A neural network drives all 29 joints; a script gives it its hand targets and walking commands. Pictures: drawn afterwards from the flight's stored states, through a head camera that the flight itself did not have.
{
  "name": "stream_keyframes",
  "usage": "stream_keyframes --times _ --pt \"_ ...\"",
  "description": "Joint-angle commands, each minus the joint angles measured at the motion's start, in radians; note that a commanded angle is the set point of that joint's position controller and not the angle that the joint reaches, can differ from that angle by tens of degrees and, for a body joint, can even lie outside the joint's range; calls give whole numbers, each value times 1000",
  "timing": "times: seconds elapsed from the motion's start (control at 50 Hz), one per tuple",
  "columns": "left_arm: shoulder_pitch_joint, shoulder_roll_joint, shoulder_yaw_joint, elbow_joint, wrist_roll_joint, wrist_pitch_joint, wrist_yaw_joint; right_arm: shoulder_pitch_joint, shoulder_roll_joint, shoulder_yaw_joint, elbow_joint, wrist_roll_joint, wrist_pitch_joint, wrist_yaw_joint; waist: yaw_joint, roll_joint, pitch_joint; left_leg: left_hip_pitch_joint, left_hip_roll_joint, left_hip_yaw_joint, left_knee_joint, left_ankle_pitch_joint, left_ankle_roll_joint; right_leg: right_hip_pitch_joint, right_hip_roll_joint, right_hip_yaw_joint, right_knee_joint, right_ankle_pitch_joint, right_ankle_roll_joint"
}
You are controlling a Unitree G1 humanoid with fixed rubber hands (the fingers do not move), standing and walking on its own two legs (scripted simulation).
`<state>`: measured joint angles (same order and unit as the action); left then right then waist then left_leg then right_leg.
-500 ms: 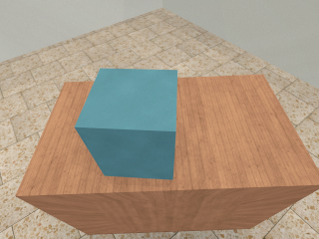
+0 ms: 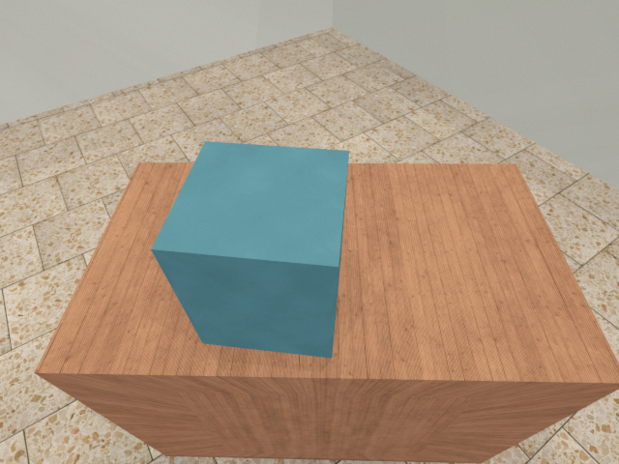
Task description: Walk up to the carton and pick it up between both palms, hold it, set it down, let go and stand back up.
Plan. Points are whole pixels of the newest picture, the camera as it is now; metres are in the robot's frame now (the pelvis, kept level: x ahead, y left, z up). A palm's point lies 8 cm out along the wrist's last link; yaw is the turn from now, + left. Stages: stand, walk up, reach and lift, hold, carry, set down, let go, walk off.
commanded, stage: walk up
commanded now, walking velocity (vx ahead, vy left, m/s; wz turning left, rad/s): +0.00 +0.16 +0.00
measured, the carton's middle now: (270, 253) +0.40 +0.09 +0.02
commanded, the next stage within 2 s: none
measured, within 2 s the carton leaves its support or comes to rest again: neither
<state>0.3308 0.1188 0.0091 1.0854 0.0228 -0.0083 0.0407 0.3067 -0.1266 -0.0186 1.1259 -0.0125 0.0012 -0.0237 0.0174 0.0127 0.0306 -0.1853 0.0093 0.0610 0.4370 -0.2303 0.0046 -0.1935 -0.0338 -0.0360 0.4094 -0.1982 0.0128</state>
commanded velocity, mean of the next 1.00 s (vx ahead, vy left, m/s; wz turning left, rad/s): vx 0.07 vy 0.00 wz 0.00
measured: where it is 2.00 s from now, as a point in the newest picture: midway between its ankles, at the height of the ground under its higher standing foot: outside the picture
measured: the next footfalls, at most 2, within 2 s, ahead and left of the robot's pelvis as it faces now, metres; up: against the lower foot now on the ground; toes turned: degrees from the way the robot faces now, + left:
left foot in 0.28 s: +0.02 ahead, +0.21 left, +0.00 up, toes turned +4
right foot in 0.56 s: +0.03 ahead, -0.01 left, +0.00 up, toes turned -2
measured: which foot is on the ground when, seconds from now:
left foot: up 0.00-0.26, down 0.28-1.00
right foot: down 0.00-0.26, up 0.28-0.54, down 0.56-0.68, up 0.70-0.96, down 0.98-1.00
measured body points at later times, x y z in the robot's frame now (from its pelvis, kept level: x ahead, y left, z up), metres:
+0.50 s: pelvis +0.01 +0.11 +0.00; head +0.02 +0.13 +0.45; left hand +0.01 +0.33 -0.17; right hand +0.00 -0.10 -0.15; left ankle -0.02 +0.21 -0.74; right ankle -0.01 -0.02 -0.72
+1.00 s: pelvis +0.05 +0.05 -0.01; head +0.08 +0.04 +0.44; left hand +0.12 +0.29 -0.16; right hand -0.07 -0.17 -0.15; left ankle -0.02 +0.20 -0.74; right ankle +0.12 -0.08 -0.75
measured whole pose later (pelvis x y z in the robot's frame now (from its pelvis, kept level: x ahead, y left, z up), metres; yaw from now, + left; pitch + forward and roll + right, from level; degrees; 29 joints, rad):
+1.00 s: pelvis +0.05 +0.05 -0.01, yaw -1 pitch +0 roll +0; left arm 0.20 0.19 0.05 1.03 0.01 -0.04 0.01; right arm 0.49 -0.15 -0.03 1.16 -0.02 -0.04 -0.02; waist -0.04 0.00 0.05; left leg -0.09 0.09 0.07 0.45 -0.35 -0.06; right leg -0.32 -0.06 -0.09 0.46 -0.09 0.01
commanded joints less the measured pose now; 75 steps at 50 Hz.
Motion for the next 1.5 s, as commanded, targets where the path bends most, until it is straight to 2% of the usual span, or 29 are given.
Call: stream_keyframes --times 0.0,0.06,0.16,0.18,0.2,0.24,0.26,0.28,0.3,0.38,0.48,0.56,0.58,0.66,0.68,0.7,0.72,0.8,0.82,0.88,0.92,0.96,0.98,1.0,1.06,1.18,1.24,1.3,1.48 --pt "171 299 82 -24 17 3 44 -11 -154 -46 -73 -20 30 4 69 -165 58 -310 19 11 354 -214 -25 59 -440 452 -154 79 -202" --pt "68 211 79 -63 17 8 47 -6 -98 -50 -103 -24 45 19 15 -187 34 -305 49 -94 613 -175 -35 -83 -350 313 -180 -28 -180" --pt "33 201 87 -77 20 8 37 -44 -109 -48 -156 -2 45 28 8 -269 -6 -258 28 -35 414 -123 -66 -57 -242 132 -123 107 -97" --pt "118 185 75 -9 -8 8 12 34 -56 -29 -159 -6 19 50 -33 -394 -142 -66 8 32 251 -299 -72 -95 -152 79 -176 -402 -82" --pt "53 210 88 -21 -2 18 5 88 -83 -38 -136 -6 15 51 -73 -377 -65 87 -36 109 182 -225 -88 -229 -130 58 -143 -518 -77" --pt "-38 219 96 -52 29 28 7 278 -137 -56 -46 -3 7 22 -182 -14 56 227 -28 111 2 -213 -108 -421 -67 0 165 -611 -67" --pt "-1 114 66 -65 38 24 -1 206 -141 -27 -70 -17 -20 -1 -103 203 163 67 205 -203 -206 104 -108 -421 -14 15 363 -368 -34" --pt "122 10 44 -43 -3 29 3 112 -203 -10 -115 -11 -35 -8 12 218 113 -62 392 -362 -189 663 -34 -342 28 41 401 -365 -11" --pt "138 53 50 -42 -21 44 0 120 -222 -12 -104 -20 -45 -3 16 240 51 -156 391 -368 -165 767 54 -176 -31 85 449 -330 -16" --pt "95 113 49 0 -13 58 -15 -43 -137 18 -148 -7 -56 2 45 198 34 -44 203 -126 -145 544 70 -138 -15 29 412 -182 -25" --pt "7 83 19 -6 -24 40 0 81 -81 35 -77 -5 -48 -20 -5 129 7 91 217 -142 -83 580 127 -74 10 12 141 -167 -24" --pt "37 145 15 15 -12 9 3 110 -102 14 -70 13 -40 -12 -30 15 -18 -37 134 -127 -106 224 57 201 -106 103 -32 339 -39" --pt "6 126 11 28 -24 7 -3 135 -57 21 -53 18 -39 -10 -45 -76 27 -30 98 -99 -149 177 48 146 -94 89 -6 333 -51" --pt "21 72 -3 49 -19 -1 -1 98 -86 6 -33 7 -30 -13 -17 -58 45 57 97 -87 -123 219 43 74 -75 80 -66 221 -35" --pt "8 204 49 58 -27 17 -12 230 -230 -48 -46 -19 -22 -18 -123 -122 -41 263 272 -283 -165 -383 116 -152 25 -54 158 -320 -10" --pt "-157 177 51 -35 10 30 -33 326 -320 -84 -8 -15 -6 -24 -188 33 100 274 455 -548 -318 -680 184 -482 10 -60 374 -378 3" --pt "-242 129 46 -94 41 33 -44 299 -272 -79 7 -21 -4 -26 -146 32 207 143 497 -580 -361 -639 186 -552 -64 33 505 -237 6" --pt "-67 91 55 -45 20 7 -69 188 -137 -57 -13 -15 -47 -17 -46 100 105 70 313 -239 -333 -228 72 -428 -60 12 538 -47 44" --pt "-71 46 39 -73 3 -11 -79 149 -61 -30 -2 6 -53 -20 -5 249 66 -27 181 -84 -329 -207 49 -277 -49 -48 426 -58 40" --pt "-165 72 43 -98 1 -10 -72 207 -124 -38 8 -21 -63 -11 -63 193 110 -60 182 -56 -291 -161 95 -201 4 -138 258 -85 48" --pt "-59 59 43 -56 -30 -11 -31 191 -151 -31 11 -11 -52 -6 -14 126 82 5 153 -5 -65 555 110 -95 67 -121 75 95 5" --pt "59 117 50 -25 -18 -38 -15 198 -153 -28 3 -1 -55 3 14 112 -19 -69 147 -20 1 397 48 166 -4 -67 -57 309 -7" --pt "135 182 59 -23 -2 -50 -14 221 -102 -13 -13 -11 -48 0 28 6 -107 -145 114 -4 86 -28 3 310 -186 99 -33 513 -3" --pt "96 230 52 -37 -5 -42 -12 320 10 10 5 18 -26 -11 -16 -195 -154 -124 70 2 161 -339 -21 272 -345 235 -58 610 -95" --pt "-45 156 26 -62 -9 -8 -12 232 -48 -2 3 2 17 -16 -21 -195 -6 -118 46 -42 251 -336 0 29 -237 217 -187 29 -110" --pt "-88 109 8 -47 -17 -7 -4 245 -6 9 27 -10 14 -7 -61 -134 9 -22 36 -19 174 -143 6 -101 -188 110 -194 -66 -133" --pt "-81 123 13 -29 -25 5 -10 218 -32 15 14 -20 0 -8 -59 -93 55 53 64 -49 -54 64 17 -168 -152 102 -172 -206 -74" --pt "-19 57 2 -7 -25 7 -18 140 -66 13 0 4 -24 -7 0 89 100 -152 116 -133 -173 -77 28 24 -72 34 -94 20 -33" --pt "24 75 -1 44 -17 -16 -12 125 -44 9 7 5 -38 -10 -15 0 39 11 105 -98 -161 98 33 28 -84 30 -80 116 -28"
